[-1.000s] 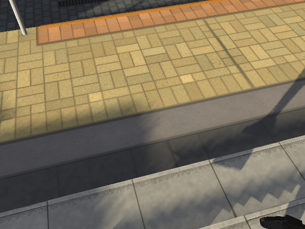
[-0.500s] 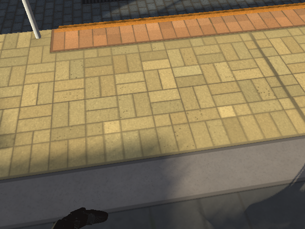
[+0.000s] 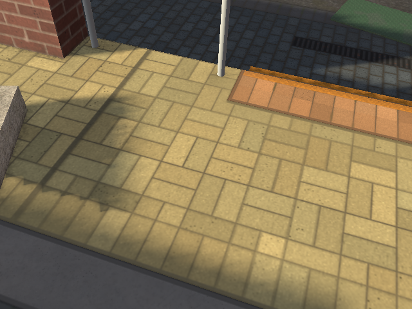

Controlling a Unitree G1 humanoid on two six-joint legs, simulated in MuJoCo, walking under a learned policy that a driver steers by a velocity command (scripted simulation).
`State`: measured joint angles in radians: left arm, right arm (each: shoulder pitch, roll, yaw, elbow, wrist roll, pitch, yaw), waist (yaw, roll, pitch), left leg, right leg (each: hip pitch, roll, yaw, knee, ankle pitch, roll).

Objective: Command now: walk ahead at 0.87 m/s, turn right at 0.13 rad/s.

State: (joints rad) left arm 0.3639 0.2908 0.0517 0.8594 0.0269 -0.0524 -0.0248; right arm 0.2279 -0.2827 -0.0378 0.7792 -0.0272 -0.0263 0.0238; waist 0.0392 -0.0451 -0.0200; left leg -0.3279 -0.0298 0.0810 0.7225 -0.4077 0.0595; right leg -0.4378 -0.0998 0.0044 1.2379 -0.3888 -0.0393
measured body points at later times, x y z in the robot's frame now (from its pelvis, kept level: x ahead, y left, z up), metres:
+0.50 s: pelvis +0.43 -0.08 -0.09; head +0.45 -0.09 +0.36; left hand +0.52 +0.19 -0.23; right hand +0.47 -0.36 -0.21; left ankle +0.51 +0.08 -0.74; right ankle +0.37 -0.09 -0.82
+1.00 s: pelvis +0.89 -0.25 -0.08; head +0.90 -0.27 +0.37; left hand +1.23 -0.25 -0.14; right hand +0.64 -0.38 -0.21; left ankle +0.88 -0.09 -0.82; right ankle +0.94 -0.45 -0.76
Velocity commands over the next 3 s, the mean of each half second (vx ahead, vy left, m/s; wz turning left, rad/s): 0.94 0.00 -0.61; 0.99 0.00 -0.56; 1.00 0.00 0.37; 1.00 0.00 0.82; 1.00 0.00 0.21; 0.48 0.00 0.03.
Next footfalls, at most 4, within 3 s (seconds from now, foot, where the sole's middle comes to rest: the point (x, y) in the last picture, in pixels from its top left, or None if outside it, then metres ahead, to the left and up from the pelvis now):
0.34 right None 0.41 -0.10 -0.85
0.70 left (245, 225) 0.91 -0.12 -0.85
1.14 right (342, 193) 1.10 -0.55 -0.85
1.60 left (352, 126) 1.53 -0.68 -0.85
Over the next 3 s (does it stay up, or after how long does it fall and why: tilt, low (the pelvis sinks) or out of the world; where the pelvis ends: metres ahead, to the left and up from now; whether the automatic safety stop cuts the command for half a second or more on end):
stays up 2.52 -0.93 -0.43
